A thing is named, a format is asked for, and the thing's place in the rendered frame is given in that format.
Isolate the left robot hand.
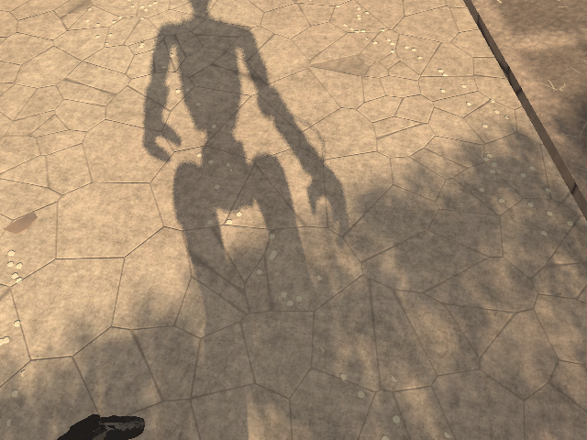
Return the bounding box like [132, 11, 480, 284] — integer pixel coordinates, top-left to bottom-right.
[57, 414, 145, 440]

